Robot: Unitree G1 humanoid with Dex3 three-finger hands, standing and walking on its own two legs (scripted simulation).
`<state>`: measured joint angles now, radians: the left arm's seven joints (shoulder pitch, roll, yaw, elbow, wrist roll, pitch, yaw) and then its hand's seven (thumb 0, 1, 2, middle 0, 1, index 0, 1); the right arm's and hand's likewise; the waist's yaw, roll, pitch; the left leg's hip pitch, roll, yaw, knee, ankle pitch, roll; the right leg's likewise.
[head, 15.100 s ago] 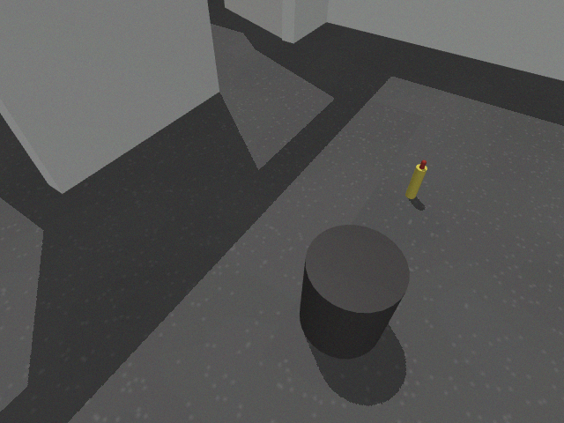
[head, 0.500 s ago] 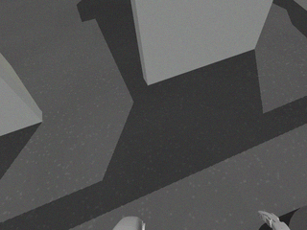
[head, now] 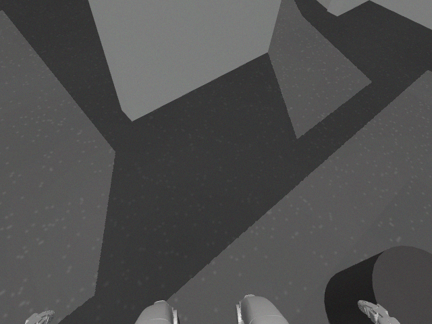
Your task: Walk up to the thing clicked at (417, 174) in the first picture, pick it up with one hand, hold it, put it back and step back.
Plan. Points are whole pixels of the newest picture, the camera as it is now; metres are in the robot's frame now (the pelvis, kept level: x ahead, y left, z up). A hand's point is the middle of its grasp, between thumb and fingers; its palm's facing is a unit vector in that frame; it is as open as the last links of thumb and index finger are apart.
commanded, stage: walk up
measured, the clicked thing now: out of the picture +0.72 -1.25 -0.64
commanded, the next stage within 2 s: stand in 1.60 s
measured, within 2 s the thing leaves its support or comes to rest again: neither
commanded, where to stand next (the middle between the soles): +0.08 -0.02 m, yaw -11 degrees
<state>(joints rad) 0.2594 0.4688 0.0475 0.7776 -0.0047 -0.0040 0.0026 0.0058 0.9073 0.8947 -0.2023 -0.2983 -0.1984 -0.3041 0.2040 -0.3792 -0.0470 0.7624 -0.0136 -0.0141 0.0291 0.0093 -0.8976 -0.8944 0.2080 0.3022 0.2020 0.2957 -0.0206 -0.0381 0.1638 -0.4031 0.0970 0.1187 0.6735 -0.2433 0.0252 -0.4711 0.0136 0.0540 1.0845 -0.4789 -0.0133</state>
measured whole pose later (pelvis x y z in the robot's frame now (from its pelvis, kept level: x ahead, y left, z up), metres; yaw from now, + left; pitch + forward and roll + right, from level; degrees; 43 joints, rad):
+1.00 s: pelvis +0.00 -0.03 +0.01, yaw -12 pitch -2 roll +1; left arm 0.17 0.37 0.01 1.04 0.01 -0.02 -0.02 0.01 0.90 0.89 -0.20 -0.30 -0.20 -0.30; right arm 0.21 -0.39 -0.01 1.03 -0.01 0.00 0.02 0.01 -0.90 -0.89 0.20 0.30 0.20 0.29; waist 0.00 0.02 0.04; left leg -0.23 0.04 0.03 0.57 -0.30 -0.02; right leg -0.28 -0.02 0.03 0.59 -0.28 0.01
